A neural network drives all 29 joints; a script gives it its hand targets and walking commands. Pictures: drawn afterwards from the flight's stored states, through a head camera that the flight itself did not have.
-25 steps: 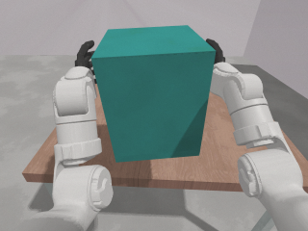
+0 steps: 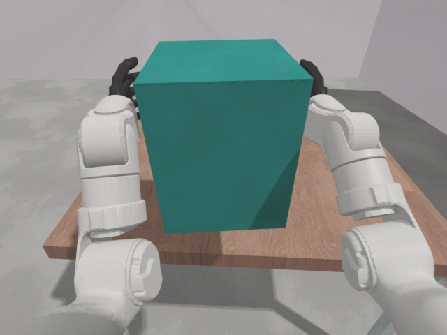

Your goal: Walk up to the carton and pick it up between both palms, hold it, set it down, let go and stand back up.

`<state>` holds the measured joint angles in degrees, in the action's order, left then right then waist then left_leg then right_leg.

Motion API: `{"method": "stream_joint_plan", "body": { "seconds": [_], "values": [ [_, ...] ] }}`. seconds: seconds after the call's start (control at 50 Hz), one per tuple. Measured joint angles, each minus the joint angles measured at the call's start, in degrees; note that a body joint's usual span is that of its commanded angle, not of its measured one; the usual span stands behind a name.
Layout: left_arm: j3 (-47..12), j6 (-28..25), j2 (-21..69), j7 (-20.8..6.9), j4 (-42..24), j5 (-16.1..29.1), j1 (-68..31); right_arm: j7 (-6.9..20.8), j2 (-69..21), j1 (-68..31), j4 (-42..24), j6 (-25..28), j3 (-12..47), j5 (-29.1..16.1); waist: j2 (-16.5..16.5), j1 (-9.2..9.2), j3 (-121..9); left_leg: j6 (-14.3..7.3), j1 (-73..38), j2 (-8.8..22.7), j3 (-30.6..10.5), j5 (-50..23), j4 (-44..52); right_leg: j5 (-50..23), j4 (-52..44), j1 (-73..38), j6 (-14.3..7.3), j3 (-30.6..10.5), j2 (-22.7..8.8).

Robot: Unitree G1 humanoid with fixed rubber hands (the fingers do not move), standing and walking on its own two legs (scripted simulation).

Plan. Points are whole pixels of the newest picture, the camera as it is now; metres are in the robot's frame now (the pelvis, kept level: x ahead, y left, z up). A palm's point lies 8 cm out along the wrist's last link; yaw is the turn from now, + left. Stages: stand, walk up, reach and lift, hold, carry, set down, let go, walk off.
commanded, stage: hold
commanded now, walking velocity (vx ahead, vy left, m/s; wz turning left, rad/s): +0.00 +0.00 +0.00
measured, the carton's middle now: (221, 133) +0.37 +0.00 +0.25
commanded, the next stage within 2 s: set down in 1.34 s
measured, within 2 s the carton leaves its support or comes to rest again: neither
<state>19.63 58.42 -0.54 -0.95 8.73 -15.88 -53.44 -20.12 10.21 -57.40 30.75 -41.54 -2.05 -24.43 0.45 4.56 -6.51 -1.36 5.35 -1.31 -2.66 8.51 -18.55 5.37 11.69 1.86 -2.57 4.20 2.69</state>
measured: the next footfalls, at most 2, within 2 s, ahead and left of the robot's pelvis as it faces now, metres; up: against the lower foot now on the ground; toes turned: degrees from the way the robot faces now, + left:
none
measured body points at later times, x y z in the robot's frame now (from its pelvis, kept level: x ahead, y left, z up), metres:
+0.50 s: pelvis +0.01 -0.01 +0.00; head -0.07 +0.00 +0.44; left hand +0.38 +0.14 +0.31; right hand +0.39 -0.16 +0.30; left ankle +0.02 +0.10 -0.75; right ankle +0.02 -0.09 -0.75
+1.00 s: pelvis +0.00 +0.00 +0.00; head -0.07 +0.02 +0.44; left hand +0.37 +0.14 +0.30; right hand +0.38 -0.15 +0.30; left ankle +0.02 +0.10 -0.75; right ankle +0.02 -0.09 -0.75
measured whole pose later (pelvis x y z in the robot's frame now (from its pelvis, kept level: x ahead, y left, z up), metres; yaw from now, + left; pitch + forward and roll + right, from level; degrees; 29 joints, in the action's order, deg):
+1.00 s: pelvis +0.00 +0.00 +0.00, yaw +0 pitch -4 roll -1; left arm 19.1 59.1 -0.2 -1.6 6.1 -16.1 -52.2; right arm -20.6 10.1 -56.3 28.7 -42.0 -2.0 -24.6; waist 1.2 4.9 -6.5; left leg -1.1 5.2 -1.2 -2.9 8.6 -18.3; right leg 5.6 11.3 1.6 -2.8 4.2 2.9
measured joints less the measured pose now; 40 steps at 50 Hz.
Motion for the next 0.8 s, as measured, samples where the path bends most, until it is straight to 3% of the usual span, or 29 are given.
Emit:
{"method": "stream_joint_plan", "body": {
  "seconds": [0.28,0.52,0.8],
  "values": [
    [0.9,-1.0,0.3,0.0,1.9,-0.1,-0.8,0.2,0.5,-0.8,1.4,0.3,0.7,0.1,0.2,0.16,-0.4,0.7,-0.6,0.6,0.0,0.0,0.9,0.2,-0.6,-0.4,-0.7,-0.1,0.6],
    [1.0,-0.2,-0.4,-2.0,-0.5,0.1,0.6,-1.8,-0.3,1.5,-1.6,0.2,1.9,-0.8,0.6,-0.25,-0.4,0.9,-1.3,0.6,-0.6,0.0,1.4,0.2,-1.4,-1.4,-0.9,0.4,0.7],
    [-0.4,0.8,-0.6,-2.0,-3.1,0.1,1.9,-2.0,-0.8,2.3,-3.5,-0.6,0.9,-0.8,1.2,0.2,-0.1,0.5,-0.5,0.2,-0.7,0.2,0.5,0.1,-1.0,-1.0,-0.5,0.5,0.4]
  ]
}}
